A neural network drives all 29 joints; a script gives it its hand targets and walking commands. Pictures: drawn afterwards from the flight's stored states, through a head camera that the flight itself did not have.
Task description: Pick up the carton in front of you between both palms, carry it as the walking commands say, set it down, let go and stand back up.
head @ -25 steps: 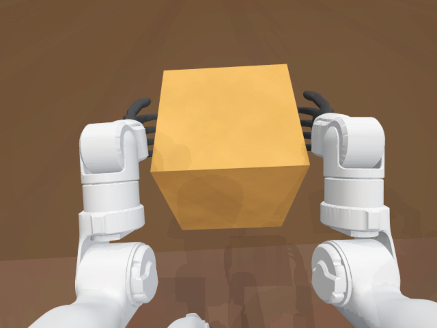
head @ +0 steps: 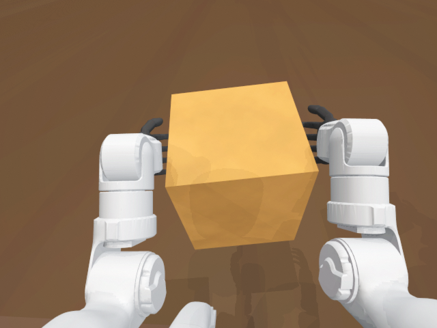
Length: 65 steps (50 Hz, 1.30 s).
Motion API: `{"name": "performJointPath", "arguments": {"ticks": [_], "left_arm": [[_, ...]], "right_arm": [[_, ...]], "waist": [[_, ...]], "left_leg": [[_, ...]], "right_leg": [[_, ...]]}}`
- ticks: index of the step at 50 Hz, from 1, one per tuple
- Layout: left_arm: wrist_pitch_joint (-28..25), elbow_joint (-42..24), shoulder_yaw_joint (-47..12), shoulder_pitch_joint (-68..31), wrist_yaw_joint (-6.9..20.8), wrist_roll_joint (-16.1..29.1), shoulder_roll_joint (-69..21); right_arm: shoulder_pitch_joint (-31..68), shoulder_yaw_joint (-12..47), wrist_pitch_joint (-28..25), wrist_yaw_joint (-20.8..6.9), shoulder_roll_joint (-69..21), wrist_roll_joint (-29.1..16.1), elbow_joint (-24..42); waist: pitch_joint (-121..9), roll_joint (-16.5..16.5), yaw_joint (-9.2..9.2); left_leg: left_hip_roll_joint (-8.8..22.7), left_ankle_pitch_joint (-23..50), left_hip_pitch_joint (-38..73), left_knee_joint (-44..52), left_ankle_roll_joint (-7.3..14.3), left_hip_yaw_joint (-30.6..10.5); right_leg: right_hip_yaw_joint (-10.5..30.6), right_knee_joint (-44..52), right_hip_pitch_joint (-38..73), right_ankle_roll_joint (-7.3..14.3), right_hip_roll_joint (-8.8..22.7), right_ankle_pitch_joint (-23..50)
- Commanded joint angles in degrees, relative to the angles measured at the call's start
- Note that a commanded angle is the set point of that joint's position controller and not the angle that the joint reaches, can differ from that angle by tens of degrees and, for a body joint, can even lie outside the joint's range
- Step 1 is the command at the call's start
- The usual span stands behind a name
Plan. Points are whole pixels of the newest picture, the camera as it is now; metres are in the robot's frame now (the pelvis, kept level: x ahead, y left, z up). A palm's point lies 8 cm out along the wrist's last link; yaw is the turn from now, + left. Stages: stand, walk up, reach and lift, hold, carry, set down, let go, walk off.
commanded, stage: carry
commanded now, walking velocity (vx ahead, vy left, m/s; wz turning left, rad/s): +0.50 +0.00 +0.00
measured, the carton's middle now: (237, 172) +0.39 +0.03 +0.05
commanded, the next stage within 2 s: none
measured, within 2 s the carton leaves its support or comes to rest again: neither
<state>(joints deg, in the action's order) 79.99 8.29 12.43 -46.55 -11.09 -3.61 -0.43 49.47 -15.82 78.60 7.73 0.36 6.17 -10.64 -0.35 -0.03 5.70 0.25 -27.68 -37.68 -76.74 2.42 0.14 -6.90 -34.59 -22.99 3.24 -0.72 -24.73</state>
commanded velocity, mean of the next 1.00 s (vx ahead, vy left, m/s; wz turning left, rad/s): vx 0.50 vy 0.00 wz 0.00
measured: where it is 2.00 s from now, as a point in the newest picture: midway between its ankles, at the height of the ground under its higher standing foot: (243, 138)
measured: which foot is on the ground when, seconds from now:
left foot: up 0.00-0.16, down 0.18-0.64, up 0.66-1.00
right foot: down 0.00-0.24, up 0.26-0.60, down 0.62-1.00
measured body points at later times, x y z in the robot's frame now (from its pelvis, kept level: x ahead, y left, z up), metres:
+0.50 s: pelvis +0.32 +0.04 +0.04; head +0.37 +0.04 +0.49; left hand +0.73 +0.14 +0.19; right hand +0.70 -0.15 +0.20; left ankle +0.27 +0.12 -0.69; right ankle +0.42 -0.08 -0.64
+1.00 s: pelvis +0.63 +0.01 +0.05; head +0.69 +0.00 +0.49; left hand +0.98 +0.17 +0.12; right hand +1.00 -0.12 +0.11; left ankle +0.77 +0.14 -0.66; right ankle +0.54 -0.07 -0.69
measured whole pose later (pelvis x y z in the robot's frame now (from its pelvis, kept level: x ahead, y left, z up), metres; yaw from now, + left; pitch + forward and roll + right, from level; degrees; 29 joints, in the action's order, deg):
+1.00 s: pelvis +0.63 +0.01 +0.05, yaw +1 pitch +6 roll +1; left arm 72.1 5.1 16.8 -37.4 -16.9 -8.3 -10.1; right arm 35.4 -16.1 72.2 12.3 -7.6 10.6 -3.3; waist 0.5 0.8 2.1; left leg 1.8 -4.3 -34.2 -31.4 -0.2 5.7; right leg -6.9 -19.0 -6.5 2.2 0.5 -18.1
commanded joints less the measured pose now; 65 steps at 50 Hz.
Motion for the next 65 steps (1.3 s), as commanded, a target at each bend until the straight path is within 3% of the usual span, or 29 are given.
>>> {"name": "performJointPath", "arguments": {"ticks": [1,6,9,10,11,12,13,14,15,17,20,22,27,29,30,31,32,33,36,38,41,48,52,53,54,55,56,59,65], "left_arm": [[-4.1,-16.5,-32.2,-60.9,18.3,34.5,-68.3],[-2.3,-14.0,-30.7,-57.5,18.0,33.0,-65.0],[-1.6,-8.9,-30.1,-54.1,18.1,31.0,-64.1],[-1.5,-7.1,-29.5,-53.1,18.1,30.2,-63.6],[-1.4,-6.4,-28.5,-53.8,18.4,29.6,-63.5],[-1.4,-4.8,-28.6,-53.4,18.6,28.6,-63.1],[-1.6,-3.0,-27.5,-52.9,18.5,27.4,-63.3],[-1.9,-3.4,-26.1,-51.9,18.3,26.2,-61.4],[-2.1,-3.2,-25.1,-51.6,17.9,25.5,-61.9],[-2.5,-5.6,-23.8,-52.9,16.6,24.4,-61.6],[-3.0,-9.8,-23.4,-56.2,14.1,23.4,-60.4],[-2.8,-11.7,-23.1,-56.9,12.8,22.4,-59.0],[-1.6,-7.4,-23.5,-52.5,12.5,19.7,-56.5],[-1.4,-3.1,-23.6,-50.8,13.6,20.0,-57.6],[-1.7,-1.4,-23.1,-50.6,14.4,20.5,-58.0],[-1.6,0.8,-23.0,-48.0,15.2,21.3,-59.5],[-2.1,2.1,-22.1,-49.3,15.6,20.5,-58.0],[-2.3,4.3,-21.7,-47.1,16.2,21.1,-60.1],[-3.5,2.7,-20.8,-48.0,18.3,23.5,-65.6],[-4.7,2.6,-20.3,-48.9,19.6,25.0,-68.7],[-5.8,2.8,-21.4,-47.2,21.1,26.3,-74.5],[-8.6,-5.0,-26.9,-32.9,21.2,23.1,-74.5],[-9.3,-13.8,-33.3,-21.1,19.7,20.1,-71.8],[-9.3,-15.3,-34.9,-17.9,19.6,19.6,-71.1],[-9.0,-16.5,-36.7,-14.8,19.8,19.6,-70.6],[-8.6,-16.6,-37.8,-12.3,20.2,20.0,-71.8],[-8.9,-17.3,-39.1,-10.1,20.4,19.7,-71.1],[-10.3,-21.6,-41.9,-7.2,20.7,20.4,-70.0],[-10.2,-22.4,-43.1,-6.8,20.0,22.7,-71.3]], "right_arm": [[44.4,27.5,-2.5,-10.9,-61.6,-23.4,9.9],[43.7,28.9,-1.3,-9.1,-58.0,-21.1,10.9],[39.6,29.4,-0.4,-10.1,-58.4,-21.1,5.9],[37.5,29.3,-0.5,-10.7,-58.3,-21.6,3.6],[36.4,28.9,-1.0,-11.2,-58.4,-21.6,2.3],[36.4,29.2,-1.1,-11.8,-59.9,-22.6,1.4],[38.4,29.2,-0.8,-12.5,-60.7,-23.9,2.2],[40.4,30.1,-0.8,-13.4,-62.9,-25.7,3.0],[43.2,30.6,-0.9,-14.1,-64.5,-27.7,4.8],[49.3,32.2,-0.8,-15.1,-68.3,-32.0,8.7],[54.2,32.5,-0.6,-15.4,-70.2,-34.7,11.6],[54.7,31.7,0.0,-15.2,-69.6,-35.0,11.8],[47.3,29.6,0.6,-15.2,-68.0,-31.4,4.1],[45.6,29.2,0.4,-15.2,-67.6,-30.1,1.2],[44.8,28.6,-0.1,-15.3,-66.5,-29.3,0.1],[45.1,28.9,-0.1,-15.4,-67.0,-29.0,-1.2],[45.8,28.5,-0.1,-15.6,-69.4,-29.1,-2.2],[46.4,27.7,-0.3,-15.5,-67.5,-28.0,-2.1],[45.6,26.1,-2.1,-15.1,-69.4,-26.8,-1.4],[45.5,24.6,-3.7,-14.7,-69.6,-26.3,0.1],[42.1,25.6,-5.4,-13.7,-73.2,-25.1,1.9],[30.6,33.8,-8.5,-13.0,-75.9,-23.1,12.2],[20.0,39.9,-8.6,-13.9,-74.8,-23.6,18.9],[16.5,40.9,-8.6,-14.4,-73.9,-23.3,19.6],[12.2,41.4,-8.4,-14.8,-72.8,-22.8,19.7],[9.1,41.7,-8.9,-15.0,-70.2,-20.8,18.4],[4.3,42.3,-8.8,-15.4,-70.9,-20.9,17.5],[0.7,44.8,-9.3,-16.9,-74.3,-22.7,20.9],[3.6,45.2,-8.5,-17.9,-71.3,-26.4,24.2]], "waist": [[-30.9,-4.9,-2.03],[-27.8,-8.9,-2.14],[-31.7,-5.6,-7.56],[-36.4,-3.8,-10.21],[-40.5,6.8,-12.54],[-37.8,17.9,-12.04],[-36.5,12.8,-11.06],[-34.7,5.7,-11.4],[-33.2,2.8,-11.27],[-32.3,4.0,-9.93],[-31.6,5.2,-9.75],[-31.1,6.2,-10.37],[-29.2,8.8,-9.98],[-31.4,7.9,-7.66],[-33.2,7.5,-5.74],[-36.1,4.4,-2.85],[-43.3,-11.6,-3.44],[-41.8,-14.8,-1.99],[-33.9,-3.8,-2.34],[-33.0,-4.9,-3.1],[-32.5,-6.7,-3.56],[-28.9,-9.2,-2.65],[-32.5,-7.8,-4.67],[-34.1,-5.8,-5.61],[-38.7,2.1,-6.32],[-41.7,16.5,-6.11],[-39.8,14.3,-6.71],[-31.5,2.6,-7.21],[-26.1,8.4,-6.81]], "left_leg": [[1.7,-0.4,-10.8,6.1,0.2,0.4],[-0.6,7.7,5.6,32.5,-0.4,6.8],[-6.7,14.5,28.0,44.5,1.5,15.2],[-5.1,12.7,42.5,44.0,3.4,11.9],[7.1,-0.5,53.4,48.0,9.7,-13.7],[16.7,17.6,57.4,54.1,13.6,-34.6],[18.5,33.6,58.2,50.6,16.6,-33.9],[17.7,45.2,55.5,47.1,15.7,-28.7],[17.1,44.9,53.0,46.6,14.0,-25.1],[15.0,38.3,49.9,48.8,10.6,-20.4],[15.1,36.9,47.2,51.2,11.0,-17.2],[14.9,39.1,46.3,51.9,11.4,-13.5],[11.0,50.2,41.6,48.7,6.0,-2.1],[8.5,59.3,39.4,40.3,2.7,2.9],[7.0,56.2,34.0,34.6,0.9,4.5],[6.6,38.7,24.0,25.8,-0.5,3.4],[0.1,7.2,5.3,11.8,-2.4,2.1],[-3.9,-5.0,-5.1,1.9,-2.3,-0.1],[1.5,2.3,-8.4,6.9,-1.2,-2.2],[2.2,4.6,-4.9,13.9,-2.1,-1.3],[2.2,5.9,-3.2,22.7,-2.7,1.4],[0.0,24.9,4.2,45.2,-2.8,7.5],[-2.6,35.5,28.9,60.0,-0.9,13.0],[1.9,33.7,40.3,57.6,0.1,8.7],[14.1,47.4,53.5,49.4,2.5,-5.4],[23.0,46.1,68.8,51.2,12.8,-23.7],[23.7,40.4,69.9,54.6,13.5,-26.6],[19.8,43.1,57.4,57.4,8.2,-14.7],[15.7,33.0,46.2,62.9,7.0,-2.7]], "right_leg": [[23.6,11.3,31.1,10.4,15.6,15.2],[11.7,13.8,24.0,7.5,13.2,20.0],[2.4,-1.9,20.5,3.4,10.8,45.6],[-0.1,-11.8,12.7,0.8,8.9,45.2],[0.6,-25.5,-2.4,-2.3,4.7,30.5],[3.8,-37.0,-16.1,-3.4,-3.5,-3.1],[8.4,-47.5,-21.7,-2.2,-2.9,-5.4],[8.8,-49.7,-24.0,-1.4,-1.2,-5.4],[9.2,-47.4,-25.7,-1.0,0.2,-3.6],[9.4,-39.1,-24.8,-1.2,1.8,-0.3],[7.2,-28.1,-22.7,-1.3,1.8,-0.2],[5.7,-19.6,-20.8,-1.2,2.2,3.8],[0.1,0.6,-6.7,-0.4,-0.8,19.3],[-3.5,10.3,6.7,0.8,-3.4,26.3],[-3.9,11.2,17.4,1.4,-2.4,27.6],[5.8,8.4,30.0,2.7,6.6,27.3],[31.7,4.7,47.4,12.5,23.1,38.8],[39.4,8.4,50.2,15.7,23.4,35.3],[27.4,9.5,40.7,9.1,18.7,39.8],[23.2,12.1,36.5,6.8,17.3,37.8],[19.1,14.5,35.2,7.0,17.0,39.0],[6.3,14.4,37.6,3.5,12.4,52.2],[-0.8,0.8,32.2,-1.4,9.2,58.6],[-0.6,-5.3,23.6,-2.9,8.7,47.7],[0.7,-15.9,12.2,-3.8,7.6,27.0],[3.2,-26.8,-9.4,-4.7,1.1,0.4],[6.1,-33.8,-17.4,-4.3,0.4,-5.7],[7.4,-26.2,-18.9,-3.8,5.5,1.3],[1.3,-7.0,-12.1,-4.8,4.7,9.0]]}}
